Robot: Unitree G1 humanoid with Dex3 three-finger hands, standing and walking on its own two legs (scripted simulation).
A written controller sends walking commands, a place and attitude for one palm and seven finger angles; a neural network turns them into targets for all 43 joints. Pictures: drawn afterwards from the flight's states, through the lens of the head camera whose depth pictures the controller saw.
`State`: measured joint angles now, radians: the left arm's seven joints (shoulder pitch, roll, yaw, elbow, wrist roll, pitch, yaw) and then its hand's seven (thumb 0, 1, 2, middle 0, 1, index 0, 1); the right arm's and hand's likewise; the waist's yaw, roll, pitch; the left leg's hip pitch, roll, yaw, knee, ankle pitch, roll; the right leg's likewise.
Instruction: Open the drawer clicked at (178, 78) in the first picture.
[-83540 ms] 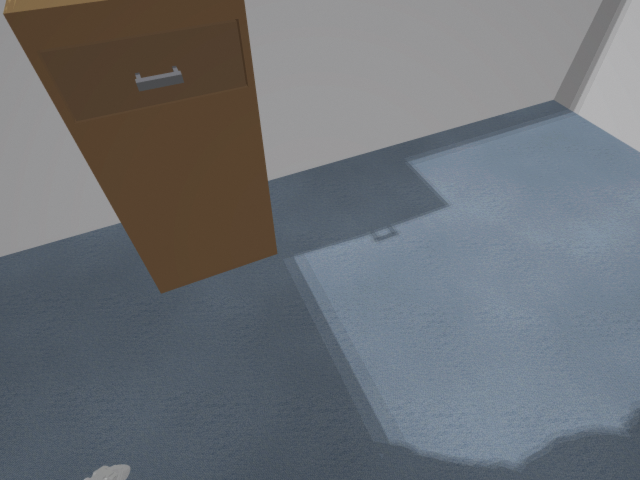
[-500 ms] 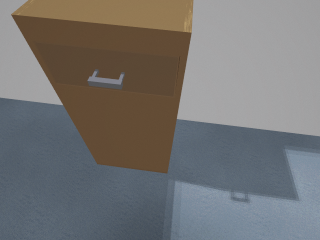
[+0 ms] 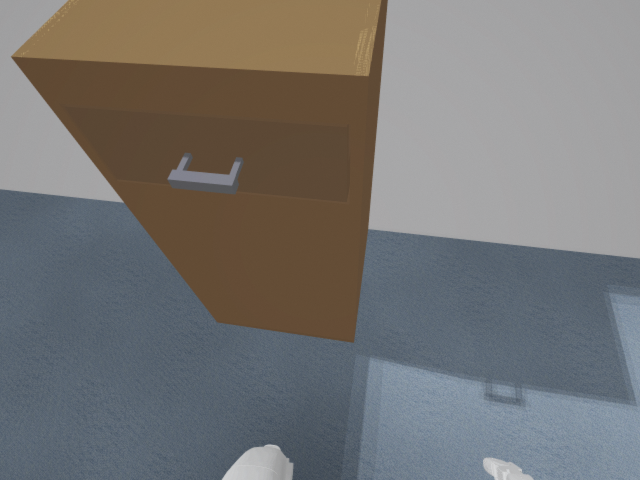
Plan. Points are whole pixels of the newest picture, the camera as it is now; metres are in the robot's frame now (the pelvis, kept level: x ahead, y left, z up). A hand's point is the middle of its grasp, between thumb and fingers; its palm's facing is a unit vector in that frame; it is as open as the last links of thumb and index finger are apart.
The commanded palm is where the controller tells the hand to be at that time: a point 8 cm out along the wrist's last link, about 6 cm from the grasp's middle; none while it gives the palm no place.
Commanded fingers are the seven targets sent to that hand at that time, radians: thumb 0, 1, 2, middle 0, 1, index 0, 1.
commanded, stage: come to a stop and stand still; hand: left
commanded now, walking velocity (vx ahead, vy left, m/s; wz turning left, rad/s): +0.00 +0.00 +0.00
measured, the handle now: (207, 171) +0.51 +0.22 +0.03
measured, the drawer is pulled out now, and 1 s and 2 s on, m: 0.00 0.00 0.00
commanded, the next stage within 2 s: look again from close up in 0.30 s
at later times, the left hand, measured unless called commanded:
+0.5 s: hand out of the picture +0.05 +0.21 -0.18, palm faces -0.03 -0.97 -0.24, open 7.4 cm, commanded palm none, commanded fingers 0.00 0.90 0.90 -0.20 -0.30 -0.20 -0.30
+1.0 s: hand out of the picture +0.02 +0.24 -0.18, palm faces -0.07 -0.97 -0.23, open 7.4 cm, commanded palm +0.11 +0.28 -0.08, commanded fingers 0.00 0.88 0.89 -0.20 -0.31 -0.20 -0.31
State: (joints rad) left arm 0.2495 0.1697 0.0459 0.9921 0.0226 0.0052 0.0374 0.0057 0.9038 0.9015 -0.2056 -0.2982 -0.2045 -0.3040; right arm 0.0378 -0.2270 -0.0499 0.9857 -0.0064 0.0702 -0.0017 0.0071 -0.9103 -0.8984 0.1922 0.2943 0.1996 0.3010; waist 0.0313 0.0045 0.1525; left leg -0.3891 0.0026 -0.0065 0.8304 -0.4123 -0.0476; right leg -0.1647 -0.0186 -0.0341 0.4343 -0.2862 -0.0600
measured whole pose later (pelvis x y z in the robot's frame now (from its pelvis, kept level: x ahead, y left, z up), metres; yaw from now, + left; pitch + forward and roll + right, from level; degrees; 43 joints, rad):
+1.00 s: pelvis +0.00 +0.05 -0.01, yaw -4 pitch +0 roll +1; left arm 0.27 0.19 -0.01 1.07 0.01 0.00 0.03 0.01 0.91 0.90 -0.20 -0.30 -0.20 -0.30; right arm 0.28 -0.18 0.02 1.09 -0.01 -0.02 -0.01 0.01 -0.91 -0.90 0.20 0.29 0.20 0.30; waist 0.00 0.00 0.04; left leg -0.21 0.00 0.07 0.48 -0.27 0.01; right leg -0.19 -0.02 0.04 0.52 -0.32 0.01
